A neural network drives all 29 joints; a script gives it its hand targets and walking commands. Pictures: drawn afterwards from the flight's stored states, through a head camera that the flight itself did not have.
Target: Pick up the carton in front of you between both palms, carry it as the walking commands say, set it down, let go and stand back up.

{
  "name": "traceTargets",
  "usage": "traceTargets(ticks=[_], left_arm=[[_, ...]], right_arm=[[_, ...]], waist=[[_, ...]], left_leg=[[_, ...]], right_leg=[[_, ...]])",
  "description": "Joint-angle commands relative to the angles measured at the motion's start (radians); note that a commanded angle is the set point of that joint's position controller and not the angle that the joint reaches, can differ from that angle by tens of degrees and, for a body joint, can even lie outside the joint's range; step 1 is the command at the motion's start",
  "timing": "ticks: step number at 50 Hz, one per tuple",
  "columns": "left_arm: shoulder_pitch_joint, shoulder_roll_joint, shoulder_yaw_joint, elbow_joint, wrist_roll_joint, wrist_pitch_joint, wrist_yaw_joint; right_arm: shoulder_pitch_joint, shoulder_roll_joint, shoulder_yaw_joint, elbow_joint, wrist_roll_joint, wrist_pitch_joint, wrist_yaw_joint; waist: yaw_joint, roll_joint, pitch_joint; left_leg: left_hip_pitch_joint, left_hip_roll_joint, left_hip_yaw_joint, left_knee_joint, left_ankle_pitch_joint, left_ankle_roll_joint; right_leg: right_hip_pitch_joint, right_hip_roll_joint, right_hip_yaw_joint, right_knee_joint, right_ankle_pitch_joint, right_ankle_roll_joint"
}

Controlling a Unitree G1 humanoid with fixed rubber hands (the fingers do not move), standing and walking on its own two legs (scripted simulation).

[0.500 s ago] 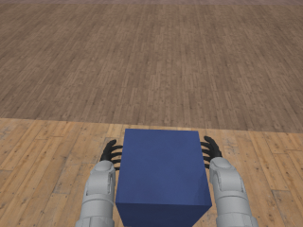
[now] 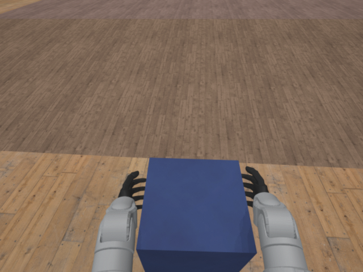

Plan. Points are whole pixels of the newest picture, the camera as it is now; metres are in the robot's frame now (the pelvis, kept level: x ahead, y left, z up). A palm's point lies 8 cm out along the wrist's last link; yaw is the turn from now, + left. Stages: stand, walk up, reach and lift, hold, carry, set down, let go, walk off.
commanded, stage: hold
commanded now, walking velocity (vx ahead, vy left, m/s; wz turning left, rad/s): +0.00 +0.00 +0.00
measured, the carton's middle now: (191, 222) +0.27 +0.00 -0.04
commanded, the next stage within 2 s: carry in 0.92 s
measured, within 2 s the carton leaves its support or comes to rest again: neither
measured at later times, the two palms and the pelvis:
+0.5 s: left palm (125, 203) +0.28 +0.15 +0.04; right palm (259, 199) +0.28 -0.15 +0.05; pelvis -0.01 +0.00 +0.00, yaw +0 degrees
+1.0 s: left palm (127, 201) +0.28 +0.15 +0.04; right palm (259, 197) +0.28 -0.15 +0.05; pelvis +0.00 +0.00 +0.00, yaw -1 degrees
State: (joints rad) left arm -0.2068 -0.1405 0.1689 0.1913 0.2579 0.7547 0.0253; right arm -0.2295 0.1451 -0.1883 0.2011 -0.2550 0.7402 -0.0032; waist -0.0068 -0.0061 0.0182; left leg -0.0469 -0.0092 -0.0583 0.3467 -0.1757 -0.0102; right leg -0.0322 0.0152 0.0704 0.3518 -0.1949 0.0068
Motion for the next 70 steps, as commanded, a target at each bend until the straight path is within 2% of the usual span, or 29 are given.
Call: traceTargets(ticks=[1,8,16,35,45,46,47,48,49,50,52,53,55,56,57,58,59,60,61,62,63,65,66,67,68,69,70], left_arm=[[-0.526,-0.884,-0.519,-0.083,-0.254,-0.034,-0.252],[-0.634,-0.926,-0.525,-0.068,-0.263,-0.046,-0.266],[-0.663,-0.941,-0.514,-0.029,-0.258,-0.050,-0.267],[-0.577,-0.936,-0.524,-0.074,-0.269,-0.038,-0.253],[-0.551,-0.914,-0.536,-0.106,-0.275,-0.035,-0.252],[-0.601,-0.920,-0.557,-0.102,-0.298,-0.030,-0.253],[-0.599,-0.915,-0.555,-0.112,-0.301,-0.027,-0.251],[-0.609,-0.918,-0.578,-0.137,-0.313,-0.023,-0.249],[-0.630,-0.925,-0.602,-0.161,-0.327,-0.016,-0.246],[-0.649,-0.931,-0.621,-0.188,-0.339,-0.008,-0.242],[-0.655,-0.942,-0.671,-0.251,-0.370,0.017,-0.231],[-0.653,-0.942,-0.702,-0.290,-0.395,0.037,-0.227],[-0.652,-0.933,-0.739,-0.354,-0.432,0.086,-0.216],[-0.642,-0.919,-0.741,-0.371,-0.439,0.115,-0.207],[-0.612,-0.898,-0.737,-0.372,-0.442,0.144,-0.195],[-0.554,-0.873,-0.726,-0.375,-0.436,0.171,-0.178],[-0.511,-0.856,-0.714,-0.401,-0.431,0.196,-0.160],[-0.488,-0.844,-0.711,-0.440,-0.434,0.223,-0.142],[-0.463,-0.837,-0.711,-0.465,-0.439,0.249,-0.128],[-0.443,-0.835,-0.723,-0.510,-0.450,0.270,-0.117],[-0.434,-0.838,-0.738,-0.557,-0.463,0.290,-0.109],[-0.403,-0.848,-0.769,-0.635,-0.488,0.328,-0.098],[-0.377,-0.851,-0.780,-0.661,-0.499,0.346,-0.095],[-0.348,-0.855,-0.784,-0.683,-0.508,0.362,-0.093],[-0.328,-0.845,-0.786,-0.713,-0.518,0.379,-0.092],[-0.333,-0.842,-0.794,-0.759,-0.536,0.402,-0.093],[-0.352,-0.830,-0.806,-0.791,-0.551,0.423,-0.096]], right_arm=[[-0.441,0.918,0.506,-0.018,0.230,-0.011,0.231],[-0.546,0.952,0.514,-0.001,0.242,-0.023,0.246],[-0.578,0.950,0.497,0.036,0.230,-0.031,0.253],[-0.501,0.933,0.509,-0.008,0.238,-0.026,0.250],[-0.469,0.931,0.522,-0.037,0.245,-0.020,0.239],[-0.499,0.931,0.544,-0.043,0.262,-0.011,0.239],[-0.499,0.932,0.541,-0.052,0.268,-0.005,0.236],[-0.506,0.930,0.563,-0.082,0.282,-0.001,0.232],[-0.522,0.933,0.583,-0.112,0.294,0.006,0.226],[-0.541,0.938,0.599,-0.143,0.306,0.014,0.219],[-0.530,0.947,0.645,-0.199,0.331,0.039,0.200],[-0.512,0.950,0.673,-0.233,0.343,0.059,0.188],[-0.511,0.937,0.709,-0.306,0.365,0.111,0.166],[-0.516,0.922,0.722,-0.339,0.377,0.139,0.157],[-0.513,0.911,0.737,-0.358,0.389,0.170,0.149],[-0.498,0.898,0.747,-0.378,0.398,0.200,0.139],[-0.497,0.882,0.763,-0.414,0.420,0.230,0.131],[-0.490,0.874,0.781,-0.440,0.444,0.255,0.123],[-0.458,0.875,0.792,-0.455,0.458,0.277,0.116],[-0.418,0.875,0.803,-0.480,0.471,0.296,0.109],[-0.390,0.880,0.814,-0.510,0.485,0.313,0.103],[-0.334,0.892,0.824,-0.574,0.503,0.349,0.089],[-0.298,0.895,0.822,-0.602,0.509,0.366,0.082],[-0.277,0.894,0.812,-0.627,0.510,0.381,0.076],[-0.223,0.890,0.803,-0.644,0.506,0.398,0.070],[-0.177,0.869,0.784,-0.651,0.487,0.409,0.062],[-0.165,0.874,0.772,-0.661,0.472,0.419,0.053]], waist=[[0.003,0.001,-0.175],[0.000,0.001,-0.213],[-0.002,0.005,-0.229],[0.001,0.009,-0.252],[0.003,0.002,-0.247],[0.012,0.036,-0.268],[0.011,0.034,-0.277],[0.009,0.037,-0.252],[0.004,0.045,-0.226],[0.002,0.061,-0.215],[-0.005,0.113,-0.295],[-0.005,0.136,-0.327],[0.000,0.132,-0.337],[0.003,0.091,-0.331],[0.014,-0.037,-0.307],[0.027,-0.210,-0.296],[0.031,-0.267,-0.243],[0.039,-0.213,-0.228],[0.039,-0.163,-0.256],[0.037,-0.134,-0.296],[0.037,-0.137,-0.324],[0.031,-0.157,-0.354],[0.021,-0.139,-0.366],[0.020,-0.092,-0.393],[0.003,-0.012,-0.430],[-0.021,0.229,-0.434],[-0.025,0.284,-0.380]], left_leg=[[0.057,-0.083,-0.009,-0.036,0.100,0.009],[0.051,-0.079,-0.006,-0.021,0.040,0.014],[0.054,-0.075,-0.005,-0.019,0.026,0.008],[0.095,-0.078,-0.010,-0.026,0.165,-0.002],[0.098,-0.082,-0.007,-0.026,0.182,0.001],[-0.027,0.111,0.023,0.051,0.022,0.017],[-0.077,0.114,-0.027,0.005,-0.220,0.023],[-0.131,0.113,-0.044,-0.021,-0.443,0.030],[-0.156,0.119,-0.062,-0.034,-0.558,0.038],[-0.150,0.138,-0.088,-0.038,-0.538,0.048],[-0.110,0.190,-0.157,-0.073,-0.451,0.079],[-0.101,0.214,-0.184,-0.083,-0.433,0.099],[-0.159,0.210,-0.149,-0.061,-0.465,0.107],[-0.226,0.176,-0.089,-0.006,-0.448,0.086],[-0.332,0.115,0.008,0.147,-0.391,0.050],[-0.483,0.041,0.133,0.368,-0.298,0.010],[-0.643,0.027,0.172,0.392,-0.318,-0.004],[-0.683,0.045,0.146,0.391,-0.357,0.000],[-0.673,0.045,0.149,0.362,-0.351,0.003],[-0.631,0.032,0.170,0.319,-0.293,0.003],[-0.581,0.010,0.201,0.269,-0.240,0.001],[-0.433,-0.015,0.251,0.135,-0.136,-0.001],[-0.267,-0.023,0.276,0.044,-0.056,0.003],[-0.040,-0.009,0.266,0.002,-0.015,0.012],[0.198,0.100,0.139,-0.011,-0.078,0.043],[0.346,0.351,-0.254,-0.089,-0.205,0.147],[0.377,0.479,-0.458,-0.113,-0.153,0.257]], right_leg=[[-0.011,0.070,0.013,-0.056,0.123,0.000],[-0.028,0.067,0.008,-0.039,0.061,-0.004],[-0.037,0.070,0.004,-0.033,0.038,-0.009],[-0.005,0.078,0.010,-0.038,0.168,-0.004],[0.004,0.075,0.016,-0.042,0.196,0.001],[-0.111,-0.111,0.005,0.046,0.037,-0.013],[-0.140,-0.097,0.031,0.031,-0.178,-0.021],[-0.203,-0.078,0.033,0.021,-0.378,-0.022],[-0.262,-0.066,0.028,0.033,-0.480,-0.020],[-0.304,-0.059,0.008,0.070,-0.440,-0.016],[-0.306,-0.020,-0.081,0.205,-0.220,-0.002],[-0.295,-0.004,-0.120,0.210,-0.179,-0.004],[-0.230,-0.007,-0.139,0.109,-0.220,-0.016],[-0.165,-0.039,-0.093,0.059,-0.255,-0.027],[-0.100,-0.135,0.054,-0.033,-0.332,-0.061],[0.007,-0.269,0.267,-0.133,-0.370,-0.118],[0.086,-0.347,0.397,-0.144,-0.238,-0.176],[0.116,-0.355,0.388,-0.120,-0.073,-0.205],[0.145,-0.344,0.333,-0.089,0.048,-0.202],[0.155,-0.322,0.266,-0.067,0.125,-0.186],[0.153,-0.295,0.198,-0.052,0.178,-0.166],[0.101,-0.249,0.084,-0.016,0.147,-0.132],[-0.001,-0.222,0.019,0.030,0.076,-0.112],[-0.150,-0.195,-0.043,0.101,0.040,-0.087],[-0.353,-0.161,-0.106,0.246,-0.031,-0.052],[-0.617,-0.068,-0.210,0.506,-0.179,-0.005],[-0.799,-0.040,-0.166,0.631,-0.339,-0.012]])
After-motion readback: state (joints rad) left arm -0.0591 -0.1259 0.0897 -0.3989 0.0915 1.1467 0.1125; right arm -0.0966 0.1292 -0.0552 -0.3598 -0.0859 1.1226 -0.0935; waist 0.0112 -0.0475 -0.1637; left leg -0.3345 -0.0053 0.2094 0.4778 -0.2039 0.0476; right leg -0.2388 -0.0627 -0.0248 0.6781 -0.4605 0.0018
